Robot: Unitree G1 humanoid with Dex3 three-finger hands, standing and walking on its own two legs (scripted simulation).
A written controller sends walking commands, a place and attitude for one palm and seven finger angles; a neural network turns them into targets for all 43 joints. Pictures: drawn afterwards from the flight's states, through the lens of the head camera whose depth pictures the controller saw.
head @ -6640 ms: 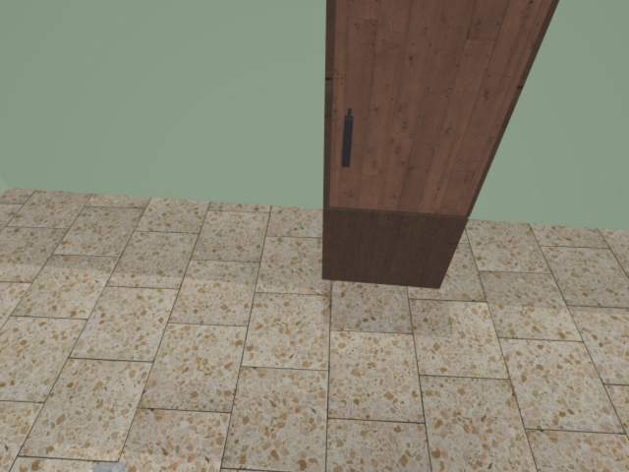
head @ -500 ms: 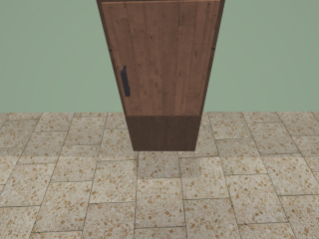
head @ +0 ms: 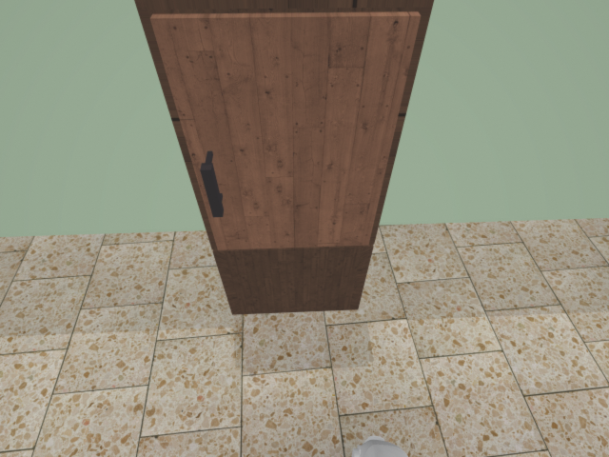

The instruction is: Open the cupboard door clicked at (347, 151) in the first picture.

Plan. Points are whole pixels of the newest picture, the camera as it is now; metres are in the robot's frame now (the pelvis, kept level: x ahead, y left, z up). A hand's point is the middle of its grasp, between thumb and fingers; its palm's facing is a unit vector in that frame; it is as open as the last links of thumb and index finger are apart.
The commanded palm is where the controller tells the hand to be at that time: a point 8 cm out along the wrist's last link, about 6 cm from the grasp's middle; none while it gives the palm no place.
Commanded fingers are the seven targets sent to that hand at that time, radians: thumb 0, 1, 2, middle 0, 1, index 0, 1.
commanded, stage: take the last steps up to it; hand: left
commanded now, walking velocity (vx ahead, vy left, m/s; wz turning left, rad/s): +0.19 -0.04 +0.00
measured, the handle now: (213, 184) +0.64 +0.22 -0.07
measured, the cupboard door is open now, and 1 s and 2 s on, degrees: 0 0 0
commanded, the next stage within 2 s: come to a stop and stand still in 0.10 s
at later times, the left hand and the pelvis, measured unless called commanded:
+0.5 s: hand out of the picture +0.15 +0.16 -0.19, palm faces +0.07 -0.98 -0.19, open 7.3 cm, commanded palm none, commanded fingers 0.00 0.90 0.90 -0.20 -0.30 -0.20 -0.30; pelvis +0.13 -0.02 -0.01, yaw -1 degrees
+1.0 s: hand out of the picture +0.13 +0.14 -0.18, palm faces -0.02 -0.97 -0.25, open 7.4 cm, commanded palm none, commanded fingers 0.00 0.90 0.90 -0.20 -0.30 -0.20 -0.30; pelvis +0.08 -0.04 -0.02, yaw -1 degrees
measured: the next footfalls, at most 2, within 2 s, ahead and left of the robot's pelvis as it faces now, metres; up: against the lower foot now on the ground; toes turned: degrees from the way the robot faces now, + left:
right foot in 0.06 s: +0.17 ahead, -0.13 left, +0.00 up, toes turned -8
left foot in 0.46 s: +0.23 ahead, +0.07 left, +0.00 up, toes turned -2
